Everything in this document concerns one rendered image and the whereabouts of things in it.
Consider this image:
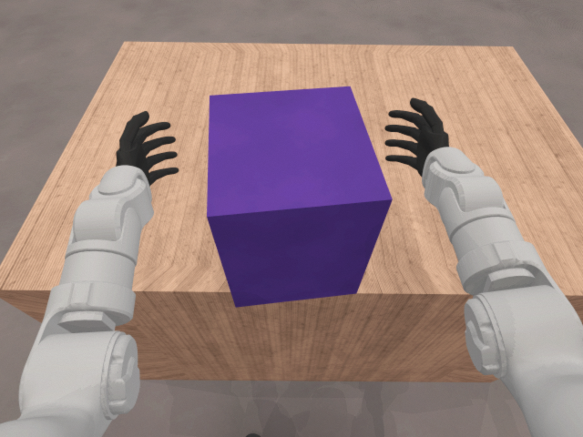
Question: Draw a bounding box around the robot right upper arm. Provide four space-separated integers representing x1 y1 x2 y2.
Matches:
464 285 583 437

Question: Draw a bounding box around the right robot hand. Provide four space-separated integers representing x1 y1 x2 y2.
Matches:
384 98 449 176

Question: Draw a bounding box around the left robot hand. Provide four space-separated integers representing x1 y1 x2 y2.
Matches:
116 111 179 186

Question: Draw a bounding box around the robot left forearm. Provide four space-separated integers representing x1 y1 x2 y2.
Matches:
18 165 154 414

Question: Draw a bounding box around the robot left upper arm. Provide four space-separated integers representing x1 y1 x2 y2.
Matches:
0 330 140 437

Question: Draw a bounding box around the carton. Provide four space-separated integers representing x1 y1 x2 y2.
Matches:
207 86 393 308

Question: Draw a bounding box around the robot right forearm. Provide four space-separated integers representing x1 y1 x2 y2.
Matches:
422 147 583 340

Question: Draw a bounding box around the pedestal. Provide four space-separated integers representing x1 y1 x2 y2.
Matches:
0 42 583 382

